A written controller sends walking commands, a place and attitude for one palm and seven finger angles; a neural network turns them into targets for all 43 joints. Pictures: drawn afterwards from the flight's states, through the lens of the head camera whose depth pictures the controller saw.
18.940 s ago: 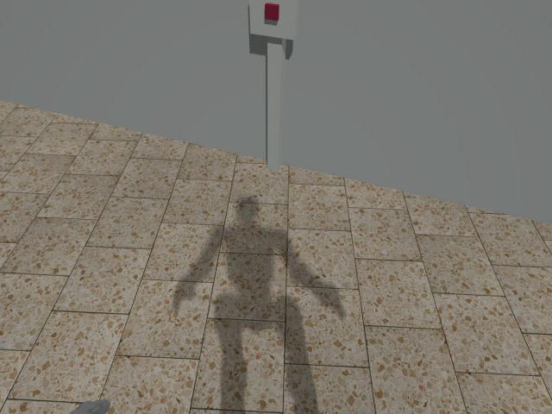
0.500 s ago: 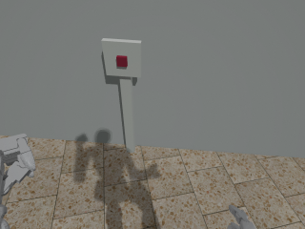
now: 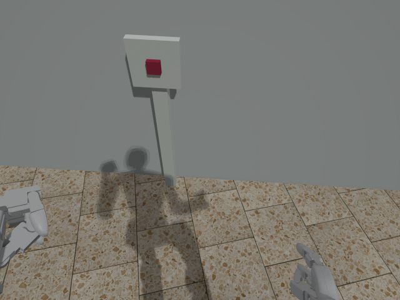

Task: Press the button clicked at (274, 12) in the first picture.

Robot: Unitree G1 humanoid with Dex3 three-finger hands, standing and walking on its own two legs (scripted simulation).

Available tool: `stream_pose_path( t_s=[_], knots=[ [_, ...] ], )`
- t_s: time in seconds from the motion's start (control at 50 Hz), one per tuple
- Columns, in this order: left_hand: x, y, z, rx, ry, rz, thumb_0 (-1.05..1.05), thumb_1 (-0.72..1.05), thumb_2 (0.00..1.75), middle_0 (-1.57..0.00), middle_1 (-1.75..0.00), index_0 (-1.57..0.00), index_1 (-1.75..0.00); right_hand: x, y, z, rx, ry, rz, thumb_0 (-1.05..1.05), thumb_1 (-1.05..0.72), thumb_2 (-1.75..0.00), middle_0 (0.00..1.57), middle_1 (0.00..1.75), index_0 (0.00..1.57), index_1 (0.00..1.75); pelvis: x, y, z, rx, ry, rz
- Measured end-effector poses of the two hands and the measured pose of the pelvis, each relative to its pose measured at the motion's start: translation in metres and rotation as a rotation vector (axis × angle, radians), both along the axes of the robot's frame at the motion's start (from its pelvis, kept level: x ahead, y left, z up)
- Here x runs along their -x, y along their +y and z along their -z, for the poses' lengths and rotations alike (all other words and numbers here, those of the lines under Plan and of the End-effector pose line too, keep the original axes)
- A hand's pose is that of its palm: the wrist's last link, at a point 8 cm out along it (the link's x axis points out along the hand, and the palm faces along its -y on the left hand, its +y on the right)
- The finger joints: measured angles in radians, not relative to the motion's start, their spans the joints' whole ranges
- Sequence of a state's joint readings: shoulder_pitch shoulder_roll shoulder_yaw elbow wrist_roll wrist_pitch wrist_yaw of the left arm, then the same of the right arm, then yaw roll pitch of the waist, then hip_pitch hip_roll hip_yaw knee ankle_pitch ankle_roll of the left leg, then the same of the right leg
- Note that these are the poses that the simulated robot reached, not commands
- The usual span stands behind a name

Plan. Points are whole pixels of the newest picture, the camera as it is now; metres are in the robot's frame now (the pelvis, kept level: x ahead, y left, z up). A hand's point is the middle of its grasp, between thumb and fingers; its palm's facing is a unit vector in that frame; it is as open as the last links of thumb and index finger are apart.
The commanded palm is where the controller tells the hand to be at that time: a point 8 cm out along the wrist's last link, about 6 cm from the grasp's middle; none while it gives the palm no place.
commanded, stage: let the arm hang, fingers relaxed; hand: left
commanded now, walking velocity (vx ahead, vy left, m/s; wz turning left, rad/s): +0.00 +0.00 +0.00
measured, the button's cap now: (153, 66) +0.82 +0.20 +0.04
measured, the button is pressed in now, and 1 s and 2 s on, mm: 0 0 0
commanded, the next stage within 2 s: stand and wait in 1.14 s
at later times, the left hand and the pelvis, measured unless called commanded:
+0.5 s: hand out of the picture -0.08 +0.21 -0.17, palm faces +0.04 -0.97 -0.22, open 4.3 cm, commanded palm none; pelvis -0.03 +0.01 +0.00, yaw +2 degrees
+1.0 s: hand out of the picture -0.03 +0.17 -0.17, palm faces +0.05 -0.98 -0.18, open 7.3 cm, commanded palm none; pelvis -0.03 +0.01 +0.00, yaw +1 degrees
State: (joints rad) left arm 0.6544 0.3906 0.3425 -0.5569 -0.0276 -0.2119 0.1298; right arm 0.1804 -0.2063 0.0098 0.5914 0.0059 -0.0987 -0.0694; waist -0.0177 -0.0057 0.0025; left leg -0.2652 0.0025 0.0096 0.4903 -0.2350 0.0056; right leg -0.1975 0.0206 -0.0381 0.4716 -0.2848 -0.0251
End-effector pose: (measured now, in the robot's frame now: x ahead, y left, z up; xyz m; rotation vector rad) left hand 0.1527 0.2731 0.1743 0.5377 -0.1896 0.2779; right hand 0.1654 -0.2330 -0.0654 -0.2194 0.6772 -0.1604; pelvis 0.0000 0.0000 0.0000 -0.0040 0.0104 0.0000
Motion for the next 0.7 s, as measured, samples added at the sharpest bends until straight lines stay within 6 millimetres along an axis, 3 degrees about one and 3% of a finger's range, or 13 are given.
stream_pose_path(
  t_s=[0.04, 0.08, 0.12, 0.16, 0.2, 0.24, 0.28, 0.32, 0.42, 0.52, 0.6, 0.7],
  knots=[
    [0.004, 0.000, -0.001, 0.001, -0.002, 0.004, 0.02, 0.89, 0.90, -1.31, -1.50, -1.31, -1.50, -0.002, 0.001, -0.003, 0.001, -0.009, -0.004, 0.01, -0.90, -0.90, 0.20, 0.30, 0.20, 0.30, 0.002, 0.000, -0.001, 0.003, 0.002, 0.000],
    [-0.001, 0.006, 0.024, -0.003, 0.086, 0.015, 0.01, 0.89, 0.90, -1.31, -1.50, -1.31, -1.50, -0.003, 0.000, 0.005, -0.011, -0.002, -0.051, 0.01, -0.90, -0.90, 0.20, 0.30, 0.20, 0.30, 0.006, 0.004, 0.002, 0.007, 0.012, -0.013],
    [-0.006, 0.017, 0.079, 0.066, 0.299, -0.031, 0.00, 0.89, 0.90, -1.30, -1.49, -1.30, -1.49, 0.000, -0.003, 0.020, -0.017, 0.056, -0.076, 0.01, -0.90, -0.90, 0.21, 0.30, 0.20, 0.30, 0.011, 0.008, 0.005, 0.008, 0.013, -0.022],
    [0.001, 0.024, 0.144, 0.167, 0.545, -0.105, 0.00, 0.90, 0.90, -1.27, -1.46, -1.27, -1.46, 0.010, -0.006, 0.033, -0.016, 0.121, -0.076, 0.00, -0.90, -0.90, 0.21, 0.30, 0.20, 0.30, 0.016, 0.010, 0.008, 0.006, 0.008, -0.026],
    [0.021, 0.021, 0.205, 0.261, 0.782, -0.162, 0.00, 0.90, 0.90, -1.23, -1.42, -1.23, -1.42, 0.026, -0.009, 0.041, -0.012, 0.185, -0.064, 0.00, -0.90, -0.90, 0.21, 0.30, 0.20, 0.30, 0.020, 0.010, 0.009, 0.002, -0.002, -0.027],
    [0.051, 0.007, 0.253, 0.338, 0.994, -0.188, 0.01, 0.91, 0.90, -1.18, -1.37, -1.18, -1.37, 0.048, -0.011, 0.046, -0.003, 0.256, -0.045, 0.00, -0.90, -0.90, 0.21, 0.30, 0.20, 0.30, 0.023, 0.010, 0.009, -0.001, -0.013, -0.025],
    [0.086, -0.011, 0.287, 0.403, 1.176, -0.194, 0.01, 0.91, 0.90, -1.12, -1.32, -1.12, -1.32, 0.074, -0.012, 0.050, 0.006, 0.339, -0.022, 0.00, -0.90, -0.90, 0.20, 0.30, 0.20, 0.30, 0.026, 0.009, 0.007, 0.000, -0.020, -0.023],
    [0.123, -0.029, 0.309, 0.453, 1.322, -0.202, 0.01, 0.91, 0.90, -1.05, -1.25, -1.05, -1.25, 0.102, -0.012, 0.054, 0.012, 0.434, 0.002, 0.00, -0.90, -0.90, 0.20, 0.30, 0.20, 0.30, 0.028, 0.008, 0.004, 0.003, -0.022, -0.023],
    [0.193, -0.023, 0.320, 0.524, 1.483, -0.350, 0.01, 0.90, 0.90, -0.88, -1.08, -0.87, -1.10, 0.172, -0.005, 0.063, 0.004, 0.671, 0.044, 0.00, -0.90, -0.90, 0.20, 0.30, 0.20, 0.30, 0.031, 0.006, 0.000, 0.013, -0.022, -0.034],
    [0.240, -0.019, 0.314, 0.520, 1.611, -0.412, 0.01, 0.91, 0.90, -0.71, -0.88, -0.70, -0.89, 0.219, 0.010, 0.070, -0.044, 0.807, 0.082, 0.01, -0.90, -0.90, 0.20, 0.30, 0.20, 0.30, 0.033, 0.009, -0.003, 0.013, -0.026, -0.035],
    [0.256, -0.019, 0.309, 0.514, 1.657, -0.436, 0.01, 0.91, 0.90, -0.57, -0.72, -0.57, -0.73, 0.236, 0.022, 0.074, -0.082, 0.844, 0.102, 0.00, -0.90, -0.90, 0.20, 0.30, 0.20, 0.30, 0.034, 0.011, -0.003, 0.011, -0.028, -0.031],
    [0.249, -0.023, 0.310, 0.519, 1.639, -0.428, 0.01, 0.91, 0.90, -0.40, -0.52, -0.39, -0.53, 0.239, 0.034, 0.079, -0.115, 0.838, 0.107, 0.00, -0.90, -0.90, 0.20, 0.30, 0.20, 0.30, 0.034, 0.013, -0.003, 0.006, -0.030, -0.029]
  ],
)
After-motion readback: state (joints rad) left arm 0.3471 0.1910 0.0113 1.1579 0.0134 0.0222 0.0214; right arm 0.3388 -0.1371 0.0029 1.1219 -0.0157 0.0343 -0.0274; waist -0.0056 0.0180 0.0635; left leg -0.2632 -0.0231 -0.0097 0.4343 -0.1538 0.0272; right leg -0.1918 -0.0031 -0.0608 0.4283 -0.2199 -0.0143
